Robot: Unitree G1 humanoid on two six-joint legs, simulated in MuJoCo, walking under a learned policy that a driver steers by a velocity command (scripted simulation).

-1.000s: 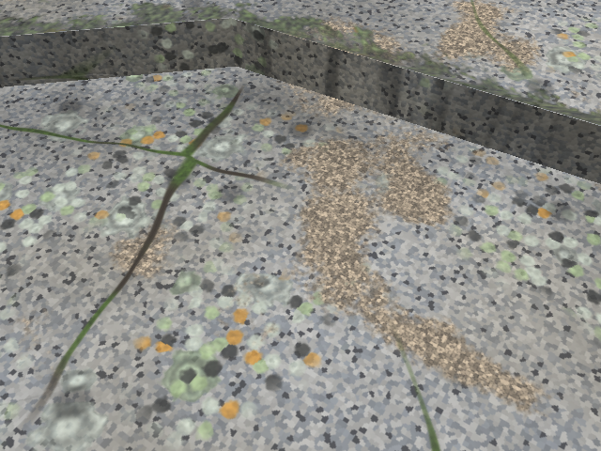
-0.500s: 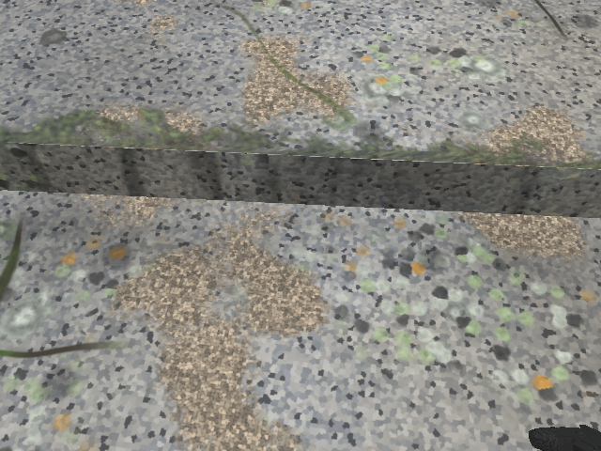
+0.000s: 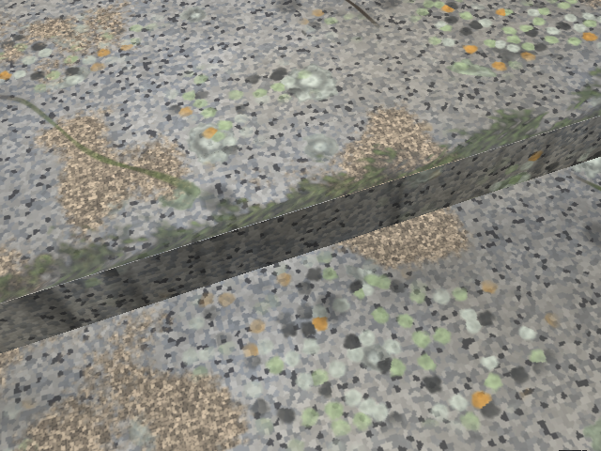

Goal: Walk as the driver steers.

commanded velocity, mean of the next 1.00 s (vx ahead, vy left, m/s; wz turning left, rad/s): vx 0.85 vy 0.00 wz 0.48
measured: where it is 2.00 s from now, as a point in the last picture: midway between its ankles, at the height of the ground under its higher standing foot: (150, 46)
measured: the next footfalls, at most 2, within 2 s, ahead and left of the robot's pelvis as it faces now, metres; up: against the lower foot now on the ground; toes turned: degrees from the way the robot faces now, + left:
left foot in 0.20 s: +0.14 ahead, +0.17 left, +0.00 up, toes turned -2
right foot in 0.56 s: +0.41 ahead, -0.06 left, +0.00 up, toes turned +11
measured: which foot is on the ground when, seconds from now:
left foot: up 0.00-0.18, down 0.20-0.58, up 0.60-0.96, down 0.98-1.00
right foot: down 0.00-0.20, up 0.22-0.54, down 0.56-0.96, up 0.98-1.00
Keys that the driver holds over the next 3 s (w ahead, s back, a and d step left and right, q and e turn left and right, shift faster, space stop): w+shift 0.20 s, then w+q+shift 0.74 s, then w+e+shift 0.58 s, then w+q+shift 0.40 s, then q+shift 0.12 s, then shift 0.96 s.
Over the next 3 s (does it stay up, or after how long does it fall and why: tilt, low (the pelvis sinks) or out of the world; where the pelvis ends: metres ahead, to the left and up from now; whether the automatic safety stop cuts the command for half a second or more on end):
stays up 1.79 0.70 0.19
